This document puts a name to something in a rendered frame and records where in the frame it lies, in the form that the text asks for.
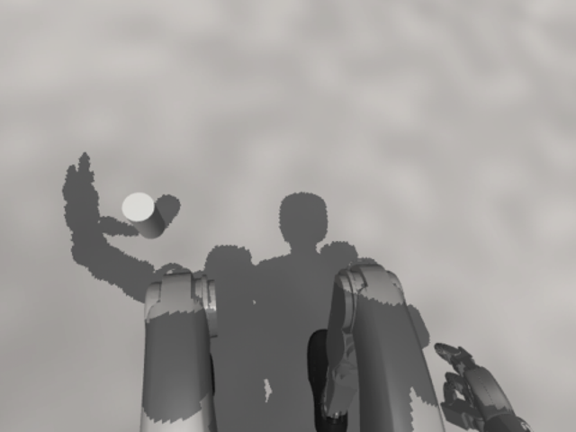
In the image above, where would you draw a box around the right robot foot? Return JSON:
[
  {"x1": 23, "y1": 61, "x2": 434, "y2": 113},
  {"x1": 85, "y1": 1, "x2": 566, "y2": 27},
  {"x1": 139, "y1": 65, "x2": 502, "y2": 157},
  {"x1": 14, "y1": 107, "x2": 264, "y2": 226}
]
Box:
[{"x1": 307, "y1": 329, "x2": 347, "y2": 432}]

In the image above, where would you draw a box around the right robot arm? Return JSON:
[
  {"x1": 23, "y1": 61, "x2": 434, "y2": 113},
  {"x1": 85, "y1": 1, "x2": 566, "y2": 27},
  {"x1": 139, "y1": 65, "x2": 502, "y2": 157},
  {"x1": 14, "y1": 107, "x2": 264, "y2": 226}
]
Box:
[{"x1": 483, "y1": 414, "x2": 533, "y2": 432}]

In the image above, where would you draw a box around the can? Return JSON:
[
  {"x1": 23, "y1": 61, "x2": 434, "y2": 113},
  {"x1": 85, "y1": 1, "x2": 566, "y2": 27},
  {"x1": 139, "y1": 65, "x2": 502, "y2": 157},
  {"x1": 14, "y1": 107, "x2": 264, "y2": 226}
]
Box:
[{"x1": 122, "y1": 193, "x2": 166, "y2": 239}]

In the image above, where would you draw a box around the right robot hand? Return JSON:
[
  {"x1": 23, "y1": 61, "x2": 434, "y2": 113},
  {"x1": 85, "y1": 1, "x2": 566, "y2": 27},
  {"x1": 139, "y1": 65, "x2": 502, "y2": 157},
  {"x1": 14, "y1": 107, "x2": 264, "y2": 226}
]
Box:
[{"x1": 435, "y1": 343, "x2": 516, "y2": 432}]

